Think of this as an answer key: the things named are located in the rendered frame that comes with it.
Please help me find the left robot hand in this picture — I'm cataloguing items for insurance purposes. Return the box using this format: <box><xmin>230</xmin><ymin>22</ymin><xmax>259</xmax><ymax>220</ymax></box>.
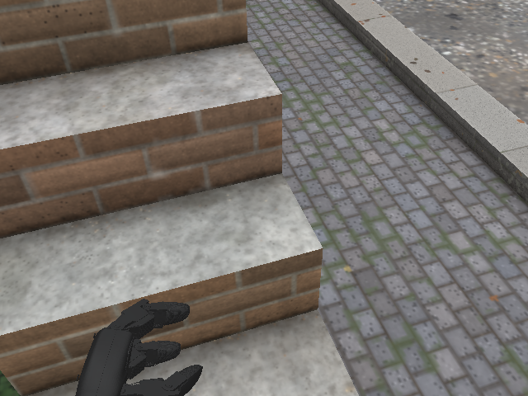
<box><xmin>75</xmin><ymin>299</ymin><xmax>203</xmax><ymax>396</ymax></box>

